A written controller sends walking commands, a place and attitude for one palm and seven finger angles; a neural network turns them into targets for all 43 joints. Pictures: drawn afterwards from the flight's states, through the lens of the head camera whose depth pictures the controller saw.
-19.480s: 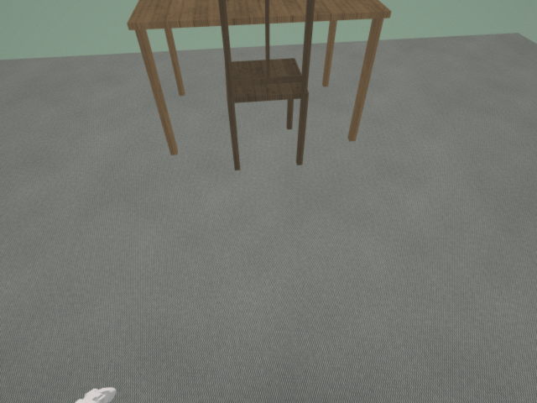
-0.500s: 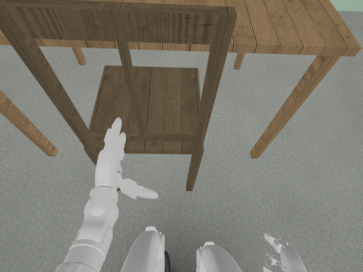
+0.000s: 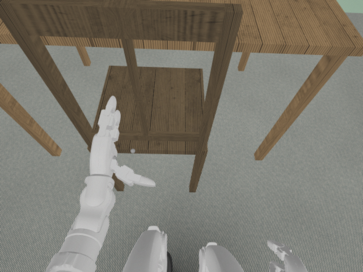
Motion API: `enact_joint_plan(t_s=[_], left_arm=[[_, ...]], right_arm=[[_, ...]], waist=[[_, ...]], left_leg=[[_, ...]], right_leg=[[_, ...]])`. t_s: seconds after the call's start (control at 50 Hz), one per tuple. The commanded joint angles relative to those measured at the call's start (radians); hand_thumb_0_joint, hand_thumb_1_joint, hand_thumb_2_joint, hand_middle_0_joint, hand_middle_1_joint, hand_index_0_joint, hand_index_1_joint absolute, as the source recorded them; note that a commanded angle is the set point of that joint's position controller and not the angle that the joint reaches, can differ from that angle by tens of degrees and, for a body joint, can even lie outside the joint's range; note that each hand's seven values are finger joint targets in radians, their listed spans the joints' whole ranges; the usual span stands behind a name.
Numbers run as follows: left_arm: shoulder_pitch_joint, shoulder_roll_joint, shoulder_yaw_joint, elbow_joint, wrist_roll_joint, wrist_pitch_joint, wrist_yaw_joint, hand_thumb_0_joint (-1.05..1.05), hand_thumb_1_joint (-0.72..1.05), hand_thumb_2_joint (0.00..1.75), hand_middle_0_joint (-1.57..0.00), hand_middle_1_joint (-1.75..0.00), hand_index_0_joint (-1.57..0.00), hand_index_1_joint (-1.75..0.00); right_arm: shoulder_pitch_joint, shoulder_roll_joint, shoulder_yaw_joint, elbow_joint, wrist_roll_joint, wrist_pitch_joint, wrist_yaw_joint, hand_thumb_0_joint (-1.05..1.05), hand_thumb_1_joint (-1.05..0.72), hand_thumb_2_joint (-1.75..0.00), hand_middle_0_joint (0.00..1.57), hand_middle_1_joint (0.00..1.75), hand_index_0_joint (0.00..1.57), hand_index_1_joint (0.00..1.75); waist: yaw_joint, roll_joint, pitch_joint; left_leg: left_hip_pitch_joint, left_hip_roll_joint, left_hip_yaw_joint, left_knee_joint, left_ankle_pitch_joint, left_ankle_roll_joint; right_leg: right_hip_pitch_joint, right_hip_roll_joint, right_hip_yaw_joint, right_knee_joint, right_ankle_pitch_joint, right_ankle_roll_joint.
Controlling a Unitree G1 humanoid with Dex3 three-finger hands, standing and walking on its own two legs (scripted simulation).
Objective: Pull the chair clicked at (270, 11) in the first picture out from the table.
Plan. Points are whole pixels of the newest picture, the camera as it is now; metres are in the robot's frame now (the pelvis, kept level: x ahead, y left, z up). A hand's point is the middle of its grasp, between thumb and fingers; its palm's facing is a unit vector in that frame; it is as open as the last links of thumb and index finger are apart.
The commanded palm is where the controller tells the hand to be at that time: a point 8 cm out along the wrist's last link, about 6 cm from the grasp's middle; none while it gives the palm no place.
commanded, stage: push the fingers through the gap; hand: left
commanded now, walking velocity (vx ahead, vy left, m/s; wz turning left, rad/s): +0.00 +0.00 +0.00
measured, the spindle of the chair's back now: (138, 97) +0.50 +0.12 +0.06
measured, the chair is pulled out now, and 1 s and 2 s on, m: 0.00 0.00 0.00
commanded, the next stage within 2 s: hook a spindle and tug to test in 1.38 s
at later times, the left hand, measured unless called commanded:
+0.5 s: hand (142, 134) +0.41 +0.11 +0.02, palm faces +0.05 -1.00 +0.00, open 16.9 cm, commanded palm +0.40 +0.15 +0.03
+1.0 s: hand (147, 113) +0.47 +0.10 +0.03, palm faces +0.04 -1.00 -0.07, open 17.0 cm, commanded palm +0.44 +0.15 +0.03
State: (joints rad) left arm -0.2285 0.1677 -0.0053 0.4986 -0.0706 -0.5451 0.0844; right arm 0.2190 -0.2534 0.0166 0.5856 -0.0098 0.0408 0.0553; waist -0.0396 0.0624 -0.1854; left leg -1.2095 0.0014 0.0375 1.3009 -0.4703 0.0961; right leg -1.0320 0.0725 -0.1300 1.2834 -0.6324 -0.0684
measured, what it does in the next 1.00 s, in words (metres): stands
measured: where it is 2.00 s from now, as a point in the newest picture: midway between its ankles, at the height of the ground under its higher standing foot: outside the picture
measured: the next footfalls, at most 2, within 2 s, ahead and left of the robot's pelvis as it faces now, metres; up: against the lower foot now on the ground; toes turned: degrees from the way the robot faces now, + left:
none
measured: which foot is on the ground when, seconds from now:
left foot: down 0.00-1.00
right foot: down 0.00-1.00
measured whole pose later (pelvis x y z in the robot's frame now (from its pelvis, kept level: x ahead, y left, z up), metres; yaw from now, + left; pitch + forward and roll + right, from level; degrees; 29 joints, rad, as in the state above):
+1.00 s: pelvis +0.00 +0.00 +0.00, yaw -1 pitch +25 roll -4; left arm -0.70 0.22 0.17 1.00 -0.02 -0.51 0.10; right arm 0.29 -0.25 0.02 0.63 -0.03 0.10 0.08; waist -0.12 0.07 -0.18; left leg -1.27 0.01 0.05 1.30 -0.46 0.10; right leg -1.10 0.08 -0.12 1.28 -0.62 -0.07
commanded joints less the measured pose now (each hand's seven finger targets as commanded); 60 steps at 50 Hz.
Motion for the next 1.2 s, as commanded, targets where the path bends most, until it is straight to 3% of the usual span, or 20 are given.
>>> enact_joint_plan(t_s=[0.0, 0.06, 0.12, 0.2, 0.28, 0.36, 0.42, 0.46, 0.52, 0.6, 0.68, 0.74, 0.78, 0.9, 0.98, 1.04, 1.06, 1.08, 1.14, 1.18], left_arm=[[-0.297, 0.001, -0.015, -0.021, -0.024, 0.053, -0.053, 0.00, -0.50, 0.30, -0.06, -0.08, -0.06, -0.08], [-0.410, 0.039, 0.038, -0.153, -0.059, 0.051, -0.035, 0.00, -0.50, 0.30, -0.06, -0.08, -0.06, -0.08], [-0.443, 0.112, 0.109, -0.292, -0.047, -0.019, 0.025, 0.00, -0.50, 0.30, -0.06, -0.08, -0.06, -0.08], [-0.395, 0.071, 0.073, -0.115, 0.018, -0.041, 0.064, 0.00, -0.50, 0.30, -0.06, -0.08, -0.06, -0.08], [-0.406, 0.030, 0.041, 0.148, 0.041, 0.034, 0.028, 0.00, -0.50, 0.30, -0.06, -0.08, -0.06, -0.08], [-0.529, 0.104, 0.130, 0.063, -0.017, 0.030, 0.005, 0.00, -0.50, 0.30, -0.06, -0.08, -0.06, -0.08], [-0.627, 0.108, 0.121, -0.112, -0.038, -0.041, 0.011, 0.00, -0.50, 0.30, -0.06, -0.08, -0.06, -0.08], [-0.642, 0.130, 0.127, -0.134, -0.023, -0.079, 0.021, 0.00, -0.50, 0.30, -0.06, -0.08, -0.06, -0.08], [-0.624, 0.099, 0.090, 0.009, 0.023, -0.073, 0.023, 0.00, -0.50, 0.30, -0.06, -0.08, -0.06, -0.08], [-0.585, 0.070, 0.100, 0.261, 0.028, 0.009, 0.008, 0.00, -0.50, 0.30, -0.06, -0.08, -0.06, -0.08], [-0.721, 0.129, 0.175, 0.236, -0.009, 0.007, 0.006, 0.00, -0.50, 0.30, -0.06, -0.08, -0.06, -0.08], [-0.807, 0.171, 0.197, 0.068, -0.009, -0.072, 0.019, 0.00, -0.50, 0.30, -0.06, -0.08, -0.06, -0.08], [-0.810, 0.173, 0.190, 0.033, 0.009, -0.106, 0.026, 0.00, -0.50, 0.30, -0.06, -0.08, -0.06, -0.08], [-0.742, 0.132, 0.170, 0.373, 0.061, -0.014, 0.022, 0.00, -0.50, 0.30, -0.06, -0.08, -0.06, -0.08], [-0.837, 0.174, 0.232, 0.386, 0.019, -0.002, 0.019, 0.00, -0.50, 0.30, -0.06, -0.08, -0.06, -0.08], [-0.893, 0.228, 0.268, 0.209, 0.009, -0.078, 0.017, 0.00, -0.50, 0.30, -0.06, -0.08, -0.06, -0.08], [-0.881, 0.196, 0.235, 0.160, 0.010, -0.098, 0.013, 0.00, -0.50, 0.30, -0.06, -0.08, -0.06, -0.08], [-0.853, 0.215, 0.249, 0.131, 0.015, -0.113, 0.015, 0.00, -0.50, 0.30, -0.06, -0.08, -0.06, -0.08], [-0.773, 0.176, 0.198, 0.198, 0.045, -0.093, 0.007, 0.00, -0.50, 0.30, -0.06, -0.08, -0.06, -0.08], [-0.721, 0.146, 0.182, 0.301, 0.053, -0.044, 0.003, 0.00, -0.50, 0.30, -0.06, -0.08, -0.06, -0.08]], right_arm=[[0.025, -0.158, -0.053, -0.125, 0.032, -0.023, -0.025, 0.00, -0.90, -0.90, 0.20, 0.30, 0.20, 0.30], [0.035, -0.153, -0.057, -0.130, 0.022, -0.025, -0.034, 0.00, -0.90, -0.90, 0.20, 0.30, 0.20, 0.30], [0.052, -0.143, -0.060, -0.122, 0.004, -0.042, -0.031, 0.00, -0.90, -0.90, 0.20, 0.30, 0.20, 0.30], [0.072, -0.135, -0.058, -0.088, -0.008, -0.035, -0.009, 0.00, -0.90, -0.90, 0.20, 0.30, 0.20, 0.30], [0.067, -0.147, -0.048, -0.094, 0.009, -0.002, -0.005, 0.00, -0.90, -0.90, 0.20, 0.30, 0.20, 0.30], [0.080, -0.152, -0.050, -0.107, 0.013, 0.000, -0.016, 0.00, -0.90, -0.90, 0.20, 0.30, 0.20, 0.30], [0.092, -0.142, -0.058, -0.101, 0.001, -0.020, -0.014, 0.00, -0.90, -0.90, 0.20, 0.30, 0.20, 0.30], [0.108, -0.140, -0.062, -0.078, -0.006, -0.028, -0.012, 0.00, -0.90, -0.90, 0.20, 0.30, 0.20, 0.30], [0.129, -0.142, -0.064, -0.047, -0.011, -0.022, -0.005, 0.00, -0.90, -0.90, 0.20, 0.30, 0.20, 0.30], [0.138, -0.153, -0.058, -0.047, 0.000, 0.005, -0.001, 0.00, -0.90, -0.90, 0.20, 0.30, 0.20, 0.30], [0.142, -0.155, -0.056, -0.059, -0.001, 0.008, -0.011, 0.00, -0.90, -0.90, 0.20, 0.30, 0.20, 0.30], [0.149, -0.149, -0.062, -0.064, -0.014, -0.004, -0.004, 0.00, -0.90, -0.90, 0.20, 0.30, 0.20, 0.30], [0.161, -0.146, -0.068, -0.054, -0.022, -0.008, 0.005, 0.00, -0.90, -0.90, 0.20, 0.30, 0.20, 0.30], [0.201, -0.156, -0.065, -0.022, -0.016, 0.030, 0.013, 0.00, -0.90, -0.90, 0.20, 0.30, 0.20, 0.30], [0.194, -0.160, -0.058, -0.035, -0.015, 0.035, 0.004, 0.00, -0.90, -0.90, 0.20, 0.30, 0.20, 0.30], [0.198, -0.157, -0.064, -0.043, -0.025, 0.021, 0.008, 0.00, -0.90, -0.90, 0.20, 0.30, 0.20, 0.30], [0.195, -0.149, -0.065, -0.050, -0.028, 0.019, 0.014, 0.00, -0.90, -0.90, 0.20, 0.30, 0.20, 0.30], [0.200, -0.150, -0.069, -0.050, -0.029, 0.019, 0.018, 0.00, -0.90, -0.90, 0.20, 0.30, 0.20, 0.30], [0.208, -0.151, -0.072, -0.034, -0.025, 0.034, 0.026, 0.00, -0.90, -0.90, 0.20, 0.30, 0.20, 0.30], [0.217, -0.153, -0.072, -0.030, -0.020, 0.049, 0.027, 0.00, -0.90, -0.90, 0.20, 0.30, 0.20, 0.30]], waist=[[-0.071, -0.066, -0.274], [-0.047, 0.016, -0.415], [-0.020, 0.073, -0.532], [-0.063, -0.006, -0.397], [-0.093, -0.113, -0.241], [-0.060, -0.016, -0.370], [-0.061, 0.072, -0.503], [-0.070, 0.076, -0.530], [-0.105, 0.035, -0.434], [-0.115, -0.056, -0.295], [-0.105, -0.031, -0.368], [-0.085, 0.098, -0.528], [-0.089, 0.103, -0.571], [-0.140, -0.039, -0.355], [-0.131, -0.039, -0.371], [-0.098, 0.079, -0.536], [-0.097, 0.107, -0.573], [-0.088, 0.093, -0.606], [-0.110, 0.068, -0.515], [-0.127, -0.016, -0.424]], left_leg=[[0.431, 0.017, -0.164, -0.177, 0.063, -0.050], [0.551, 0.024, -0.180, -0.187, 0.160, -0.060], [0.670, 0.039, -0.204, -0.179, 0.301, -0.079], [0.568, 0.041, -0.199, -0.159, 0.277, -0.075], [0.370, 0.015, -0.149, -0.164, 0.086, -0.049], [0.438, 0.013, -0.136, -0.163, 0.155, -0.055], [0.580, 0.026, -0.158, -0.154, 0.281, -0.066], [0.604, 0.029, -0.158, -0.138, 0.332, -0.068], [0.559, 0.035, -0.169, -0.132, 0.296, -0.067], [0.421, 0.018, -0.150, -0.151, 0.158, -0.052], [0.409, 0.012, -0.134, -0.138, 0.179, -0.048], [0.560, 0.022, -0.150, -0.129, 0.312, -0.065], [0.620, 0.030, -0.166, -0.123, 0.363, -0.071], [0.440, 0.022, -0.155, -0.128, 0.221, -0.052], [0.382, 0.014, -0.134, -0.124, 0.183, -0.046], [0.531, 0.024, -0.149, -0.116, 0.316, -0.060], [0.578, 0.023, -0.150, -0.119, 0.360, -0.064], [0.604, 0.028, -0.156, -0.119, 0.389, -0.067], [0.584, 0.035, -0.163, -0.124, 0.377, -0.069], [0.484, 0.026, -0.143, -0.125, 0.295, -0.054]], right_leg=[[-0.044, -0.025, 0.124, -0.257, 0.150, 0.039], [-0.031, -0.023, 0.109, -0.234, 0.223, 0.033], [-0.042, -0.019, 0.101, -0.193, 0.295, 0.028], [-0.085, -0.012, 0.092, -0.182, 0.279, 0.033], [-0.045, -0.017, 0.117, -0.246, 0.172, 0.043], [0.009, -0.019, 0.135, -0.248, 0.226, 0.036], [-0.010, -0.013, 0.125, -0.213, 0.314, 0.033], [-0.011, -0.009, 0.125, -0.200, 0.353, 0.033], [-0.078, -0.009, 0.110, -0.194, 0.319, 0.038], [-0.068, -0.010, 0.116, -0.239, 0.228, 0.042], [-0.022, -0.012, 0.134, -0.239, 0.249, 0.043], [-0.038, -0.008, 0.128, -0.194, 0.341, 0.033], [-0.053, -0.002, 0.121, -0.182, 0.363, 0.032], [-0.090, -0.002, 0.113, -0.215, 0.279, 0.045], [-0.042, -0.006, 0.131, -0.233, 0.254, 0.044], [-0.046, -0.003, 0.128, -0.190, 0.348, 0.034], [-0.038, 0.000, 0.127, -0.188, 0.379, 0.033], [-0.026, 0.002, 0.124, -0.184, 0.399, 0.032], [-0.064, 0.005, 0.113, -0.190, 0.385, 0.036], [-0.046, 0.003, 0.119, -0.215, 0.353, 0.047]])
